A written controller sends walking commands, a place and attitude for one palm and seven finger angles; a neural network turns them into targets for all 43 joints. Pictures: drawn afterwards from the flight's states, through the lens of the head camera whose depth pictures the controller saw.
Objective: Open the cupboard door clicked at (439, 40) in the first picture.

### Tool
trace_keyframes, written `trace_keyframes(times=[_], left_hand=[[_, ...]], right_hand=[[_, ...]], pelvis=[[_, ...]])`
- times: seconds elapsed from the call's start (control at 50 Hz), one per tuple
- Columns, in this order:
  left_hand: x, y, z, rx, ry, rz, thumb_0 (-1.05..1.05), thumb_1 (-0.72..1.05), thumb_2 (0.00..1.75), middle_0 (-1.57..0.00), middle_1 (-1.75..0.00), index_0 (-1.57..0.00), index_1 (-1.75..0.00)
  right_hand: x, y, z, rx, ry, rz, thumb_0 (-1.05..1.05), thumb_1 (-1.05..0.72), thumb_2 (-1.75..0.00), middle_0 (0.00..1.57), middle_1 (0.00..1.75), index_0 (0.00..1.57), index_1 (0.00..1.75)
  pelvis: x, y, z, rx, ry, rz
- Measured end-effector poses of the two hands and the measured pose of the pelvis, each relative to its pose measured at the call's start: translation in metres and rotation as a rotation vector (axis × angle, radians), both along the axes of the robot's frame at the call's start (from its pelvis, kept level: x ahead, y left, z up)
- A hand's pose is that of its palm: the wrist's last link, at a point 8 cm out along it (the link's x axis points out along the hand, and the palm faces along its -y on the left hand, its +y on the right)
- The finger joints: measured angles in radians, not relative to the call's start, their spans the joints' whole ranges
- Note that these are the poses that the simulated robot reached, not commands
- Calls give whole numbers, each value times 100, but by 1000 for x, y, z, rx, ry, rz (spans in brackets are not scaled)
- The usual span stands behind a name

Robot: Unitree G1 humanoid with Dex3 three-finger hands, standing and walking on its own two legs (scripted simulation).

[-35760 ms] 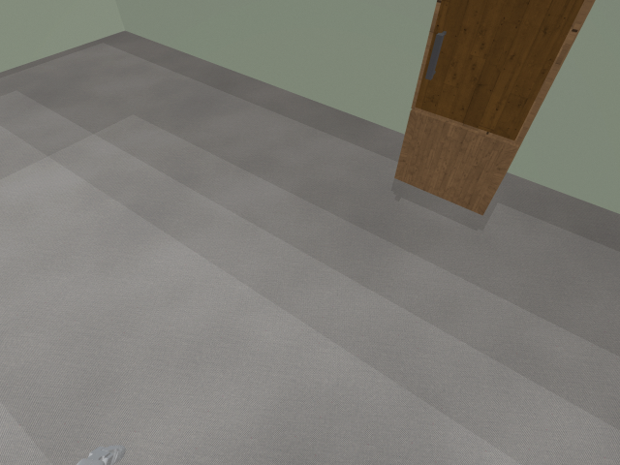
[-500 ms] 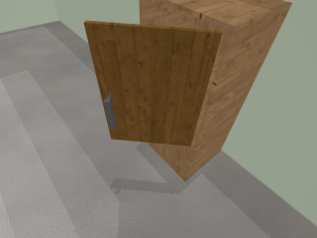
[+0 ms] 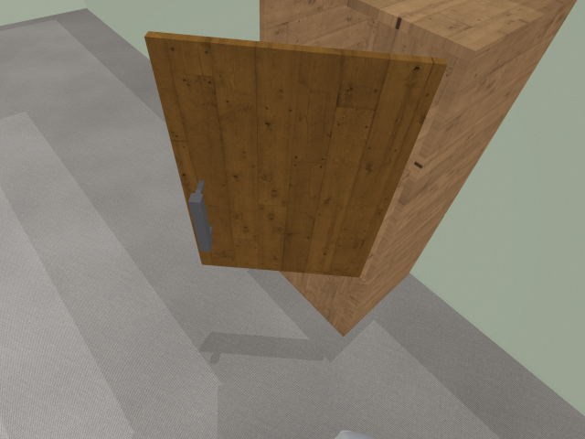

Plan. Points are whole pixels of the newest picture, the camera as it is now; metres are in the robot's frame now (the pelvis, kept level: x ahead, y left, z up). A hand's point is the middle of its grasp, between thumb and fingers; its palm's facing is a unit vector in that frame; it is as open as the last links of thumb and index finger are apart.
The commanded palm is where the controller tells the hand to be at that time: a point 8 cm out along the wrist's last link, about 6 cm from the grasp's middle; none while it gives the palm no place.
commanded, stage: come to a stop and stand still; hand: left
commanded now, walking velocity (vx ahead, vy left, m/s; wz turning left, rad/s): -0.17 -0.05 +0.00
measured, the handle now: (203, 217) +0.55 +0.20 -0.11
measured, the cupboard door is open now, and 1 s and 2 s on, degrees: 45 45 45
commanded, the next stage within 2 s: look again from close up in 0.80 s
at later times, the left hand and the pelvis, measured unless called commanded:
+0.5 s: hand out of the picture +0.05 +0.20 -0.20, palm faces +0.06 -0.98 -0.19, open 7.3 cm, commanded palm none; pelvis -0.01 +0.01 -0.02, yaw +1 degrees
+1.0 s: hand out of the picture +0.02 +0.26 -0.16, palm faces +0.02 -0.94 -0.35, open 7.4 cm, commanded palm none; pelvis -0.01 +0.02 -0.01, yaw +0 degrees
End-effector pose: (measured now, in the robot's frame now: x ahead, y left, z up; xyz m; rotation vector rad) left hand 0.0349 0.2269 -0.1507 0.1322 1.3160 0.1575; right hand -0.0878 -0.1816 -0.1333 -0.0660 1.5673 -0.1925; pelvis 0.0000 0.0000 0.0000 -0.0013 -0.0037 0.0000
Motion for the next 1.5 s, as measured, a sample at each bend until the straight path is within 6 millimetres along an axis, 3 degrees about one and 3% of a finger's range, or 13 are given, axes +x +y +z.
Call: trace_keyframes(times=[0.1,0.18,0.26,0.34,0.42,0.5,0.72,0.86,0.98,1.18,1.34,1.5], left_hand=[[43,-8,2,14,-63,-19,1,93,90,-20,-30,-20,-30],[59,-19,0,24,-93,-28,0,92,90,-20,-30,-20,-30],[54,-25,-1,22,-95,-10,0,92,90,-20,-30,-20,-30],[41,-15,-1,27,-93,17,-1,94,90,-20,-30,-21,-30],[21,2,-8,14,-73,25,-1,93,90,-20,-30,-21,-30],[2,23,-15,9,-58,7,0,92,90,-20,-30,-21,-30],[-32,73,4,97,-57,-11,0,91,90,-20,-30,-20,-30],[-38,81,20,148,-38,-11,1,91,90,-20,-30,-20,-30],[-22,77,29,170,-49,-29,1,91,90,-20,-30,-20,-30],[31,56,35,167,-128,-86,1,91,90,-20,-30,-21,-30],[67,42,39,151,-190,-112,0,91,90,-20,-30,-21,-30],[72,38,39,148,-198,-94,0,91,90,-20,-30,-21,-30]], right_hand=[[23,-1,-10,23,5,-16,0,-91,-90,20,30,20,30],[51,-18,-23,18,-32,-30,0,-90,-90,20,30,20,30],[85,-40,-26,-17,-92,2,0,-91,-90,20,30,20,30],[116,-55,-21,-63,-167,59,0,-91,-90,20,30,20,30],[135,-59,-14,-108,-253,91,0,-92,-90,20,30,19,30],[137,-50,-4,-132,-325,118,0,-92,-90,20,30,19,30],[159,-23,-3,-87,-489,137,0,-91,-90,20,30,20,30],[156,-36,-7,-75,-458,152,0,-90,-90,21,30,20,30],[144,-70,-6,-115,-396,152,0,-90,-90,21,30,20,30],[133,-118,3,-176,-319,148,0,-91,-90,20,30,20,30],[136,-125,6,-173,-298,154,0,-91,-90,20,30,20,30],[145,-117,5,-151,-300,161,0,-91,-90,20,30,20,30]], pelvis=[[15,-8,-4,3,-10,6],[23,-17,-12,2,-12,4],[18,-18,-12,-5,-13,26],[8,-13,-12,-7,-14,29],[-1,0,-15,-9,-16,22],[-8,15,-18,1,-38,15],[-8,36,-17,4,-54,-2],[-8,31,-13,14,-46,-3],[-6,19,-10,21,-39,3],[0,-2,-5,22,-30,13],[5,-12,-2,16,-29,20],[9,-14,-1,8,-31,26]])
